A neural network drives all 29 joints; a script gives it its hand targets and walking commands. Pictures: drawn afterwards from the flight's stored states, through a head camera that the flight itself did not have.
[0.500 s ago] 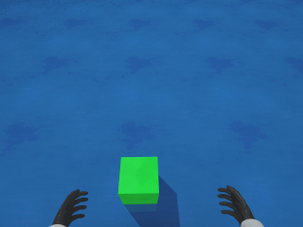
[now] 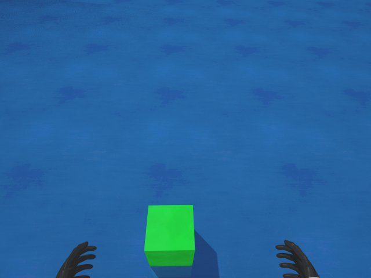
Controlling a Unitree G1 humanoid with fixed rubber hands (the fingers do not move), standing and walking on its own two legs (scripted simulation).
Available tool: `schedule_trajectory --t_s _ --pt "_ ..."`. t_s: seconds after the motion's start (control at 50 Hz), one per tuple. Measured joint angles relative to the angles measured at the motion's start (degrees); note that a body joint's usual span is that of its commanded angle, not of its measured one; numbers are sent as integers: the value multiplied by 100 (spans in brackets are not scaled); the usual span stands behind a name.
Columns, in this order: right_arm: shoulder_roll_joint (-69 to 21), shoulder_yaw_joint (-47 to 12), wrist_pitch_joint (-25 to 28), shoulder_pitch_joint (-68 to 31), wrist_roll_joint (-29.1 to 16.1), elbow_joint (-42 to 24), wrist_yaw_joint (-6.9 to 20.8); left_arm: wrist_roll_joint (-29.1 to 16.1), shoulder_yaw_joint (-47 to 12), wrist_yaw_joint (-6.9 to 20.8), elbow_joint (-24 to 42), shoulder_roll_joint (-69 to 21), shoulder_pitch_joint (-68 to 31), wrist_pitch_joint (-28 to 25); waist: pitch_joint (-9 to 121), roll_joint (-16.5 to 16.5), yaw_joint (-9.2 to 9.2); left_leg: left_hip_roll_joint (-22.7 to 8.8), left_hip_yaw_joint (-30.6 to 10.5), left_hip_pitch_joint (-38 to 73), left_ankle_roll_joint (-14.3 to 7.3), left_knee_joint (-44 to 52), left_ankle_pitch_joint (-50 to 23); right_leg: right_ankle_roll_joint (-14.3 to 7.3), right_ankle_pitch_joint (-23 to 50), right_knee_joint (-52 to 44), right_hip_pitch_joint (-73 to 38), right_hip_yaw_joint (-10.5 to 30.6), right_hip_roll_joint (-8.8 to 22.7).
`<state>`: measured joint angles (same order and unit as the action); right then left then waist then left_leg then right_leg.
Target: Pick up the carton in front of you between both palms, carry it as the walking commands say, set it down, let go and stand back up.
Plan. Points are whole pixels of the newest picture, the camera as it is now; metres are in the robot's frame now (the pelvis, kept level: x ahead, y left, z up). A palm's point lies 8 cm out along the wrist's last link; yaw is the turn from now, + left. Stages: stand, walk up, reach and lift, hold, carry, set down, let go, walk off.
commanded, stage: stand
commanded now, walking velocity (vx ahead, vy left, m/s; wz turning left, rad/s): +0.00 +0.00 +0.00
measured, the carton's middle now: (170, 236) +0.44 +0.06 -0.65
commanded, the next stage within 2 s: none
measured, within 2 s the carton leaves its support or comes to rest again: neither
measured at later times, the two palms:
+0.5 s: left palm out of the picture +0.14 +0.30 -0.09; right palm out of the picture +0.14 -0.28 -0.09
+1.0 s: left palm out of the picture +0.10 +0.31 -0.09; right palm out of the picture +0.10 -0.29 -0.09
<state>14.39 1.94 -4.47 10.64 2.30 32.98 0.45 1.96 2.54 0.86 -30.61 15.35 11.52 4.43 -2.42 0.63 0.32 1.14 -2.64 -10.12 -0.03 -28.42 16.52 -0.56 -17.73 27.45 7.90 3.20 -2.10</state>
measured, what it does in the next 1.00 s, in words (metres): stands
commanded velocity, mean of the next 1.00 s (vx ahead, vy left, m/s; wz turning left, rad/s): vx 0.00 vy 0.00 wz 0.00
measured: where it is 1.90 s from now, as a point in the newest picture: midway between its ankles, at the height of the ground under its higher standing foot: outside the picture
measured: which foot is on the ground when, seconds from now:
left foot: down 0.00-1.00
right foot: down 0.00-1.00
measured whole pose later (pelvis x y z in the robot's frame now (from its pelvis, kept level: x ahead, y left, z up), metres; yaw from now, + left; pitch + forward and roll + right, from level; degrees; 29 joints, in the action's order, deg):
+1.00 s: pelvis +0.00 +0.01 +0.01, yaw -1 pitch -2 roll +0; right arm 20.6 1.2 0.5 7.8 1.5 54.0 -1.0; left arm 1.5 0.8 -1.1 -51.1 21.0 9.9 -0.2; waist -0.9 0.6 0.0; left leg 1.5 -1.3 -7.7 -0.9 -23.0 13.5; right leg 0.3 -14.8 22.5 5.9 3.7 -0.9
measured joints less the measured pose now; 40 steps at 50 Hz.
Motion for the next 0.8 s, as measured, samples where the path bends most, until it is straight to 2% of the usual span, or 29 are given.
schedule_trajectory --t_s 0.2,0.8 --pt "432 67 341 -88 19 822 -126 11 76 -138 -725 416 51 -281 206 38 -11 19 69 -178 -54 -83 113 38 -91 61 180 41 32" --pt "560 -50 478 -254 -56 1808 -166 -35 -156 -218 -1737 522 -132 -438 165 16 -39 54 137 181 -97 360 -136 88 129 -316 -137 58 122"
